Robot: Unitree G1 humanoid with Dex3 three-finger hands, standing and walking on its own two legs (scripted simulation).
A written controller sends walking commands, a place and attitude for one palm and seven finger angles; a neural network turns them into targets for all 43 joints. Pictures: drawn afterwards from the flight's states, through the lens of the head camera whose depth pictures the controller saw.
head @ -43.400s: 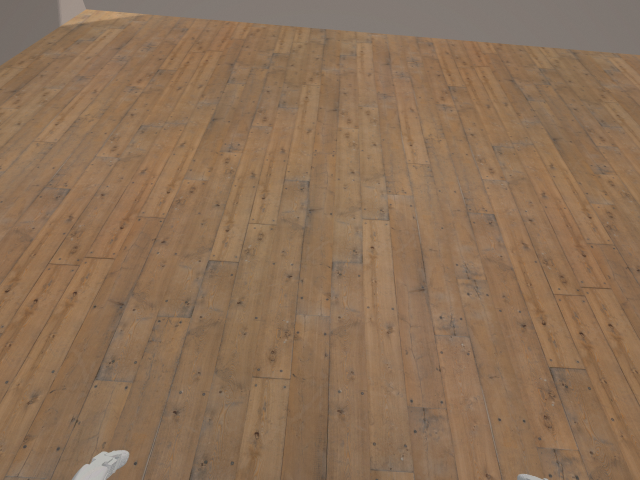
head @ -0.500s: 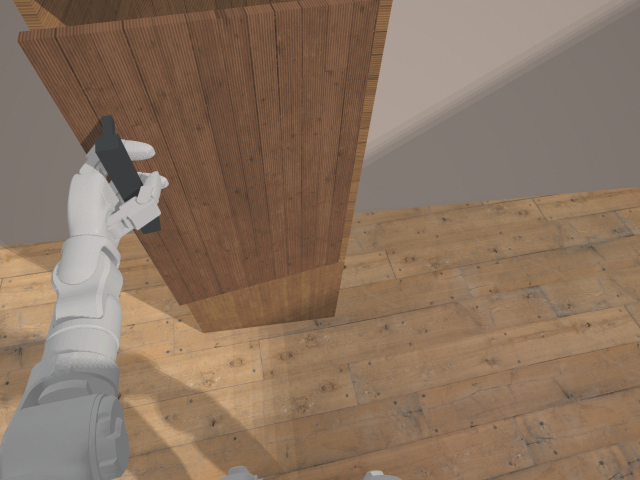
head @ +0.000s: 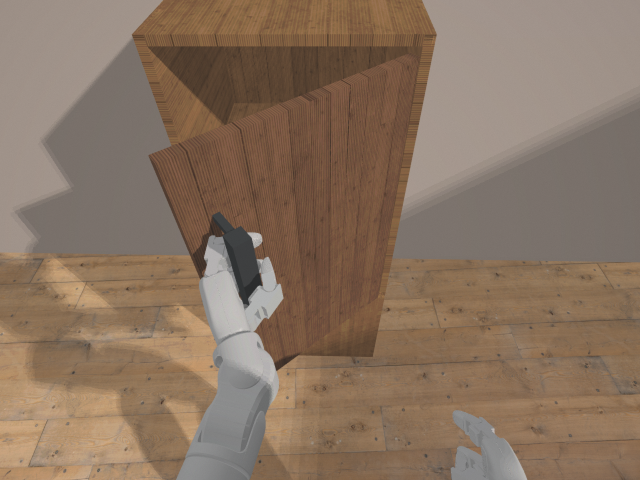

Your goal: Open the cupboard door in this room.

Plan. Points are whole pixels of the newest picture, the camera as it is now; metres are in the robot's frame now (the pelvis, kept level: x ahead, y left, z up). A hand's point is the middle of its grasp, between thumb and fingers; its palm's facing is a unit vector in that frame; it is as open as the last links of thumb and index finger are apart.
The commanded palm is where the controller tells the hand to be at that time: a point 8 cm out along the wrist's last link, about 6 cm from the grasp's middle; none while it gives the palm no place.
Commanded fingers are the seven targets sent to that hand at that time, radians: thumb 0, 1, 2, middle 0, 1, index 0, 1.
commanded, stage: pull the door open along its arc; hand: left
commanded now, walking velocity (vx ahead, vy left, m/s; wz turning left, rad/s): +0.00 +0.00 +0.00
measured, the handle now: (239, 267) +0.36 +0.13 +0.08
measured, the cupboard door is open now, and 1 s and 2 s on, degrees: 40 45 49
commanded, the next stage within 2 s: open thumb and fingers to let go in 0.10 s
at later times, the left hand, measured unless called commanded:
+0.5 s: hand (289, 300) +0.31 +0.06 +0.08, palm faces +0.38 -0.92 -0.01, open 8.0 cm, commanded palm +0.26 +0.10 +0.08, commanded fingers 0.00 -0.22 0.42 -0.32 -1.23 -0.32 -1.23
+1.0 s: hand (287, 302) +0.31 +0.06 +0.08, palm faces +0.32 -0.95 -0.01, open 14.7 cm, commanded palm +0.26 +0.10 +0.08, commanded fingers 0.00 -0.50 0.30 -0.15 -0.30 -0.15 -0.30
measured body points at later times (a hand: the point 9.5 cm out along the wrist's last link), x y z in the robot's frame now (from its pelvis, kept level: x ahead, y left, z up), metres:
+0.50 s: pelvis +0.00 -0.02 +0.00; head +0.01 -0.04 +0.45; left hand +0.29 +0.10 +0.09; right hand +0.17 -0.23 -0.10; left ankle +0.03 +0.15 -0.70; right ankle -0.02 -0.10 -0.70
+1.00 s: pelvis -0.01 +0.00 +0.00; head +0.01 -0.01 +0.45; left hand +0.29 +0.11 +0.09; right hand +0.17 -0.21 -0.10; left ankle +0.03 +0.15 -0.70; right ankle -0.02 -0.10 -0.70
